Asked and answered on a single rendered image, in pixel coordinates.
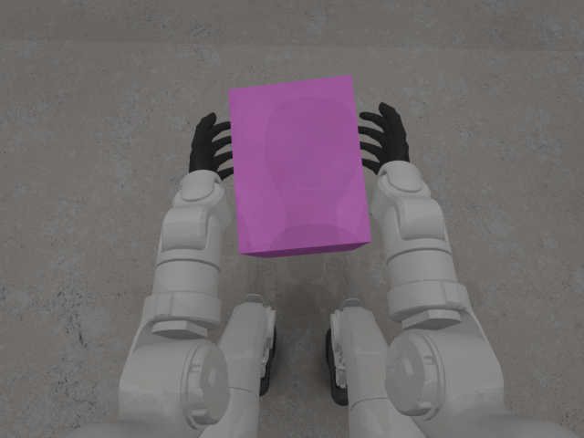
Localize right robot foot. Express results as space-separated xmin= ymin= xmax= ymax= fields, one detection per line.
xmin=326 ymin=328 xmax=349 ymax=406

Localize left robot hand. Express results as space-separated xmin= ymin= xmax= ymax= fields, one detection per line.
xmin=189 ymin=112 xmax=234 ymax=180

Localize right robot hand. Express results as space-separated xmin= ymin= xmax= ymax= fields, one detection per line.
xmin=358 ymin=102 xmax=410 ymax=175

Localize right robot upper arm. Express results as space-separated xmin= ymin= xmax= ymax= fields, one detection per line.
xmin=384 ymin=328 xmax=581 ymax=438

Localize right robot shin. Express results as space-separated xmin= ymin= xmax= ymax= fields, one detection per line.
xmin=334 ymin=298 xmax=374 ymax=386

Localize left robot upper arm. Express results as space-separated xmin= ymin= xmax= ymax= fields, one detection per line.
xmin=63 ymin=339 xmax=231 ymax=438

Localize carton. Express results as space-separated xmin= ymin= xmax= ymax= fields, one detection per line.
xmin=228 ymin=75 xmax=371 ymax=258

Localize left robot forearm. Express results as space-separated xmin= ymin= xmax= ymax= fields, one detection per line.
xmin=118 ymin=170 xmax=232 ymax=408

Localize right robot forearm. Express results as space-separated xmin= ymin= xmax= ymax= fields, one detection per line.
xmin=370 ymin=161 xmax=504 ymax=380

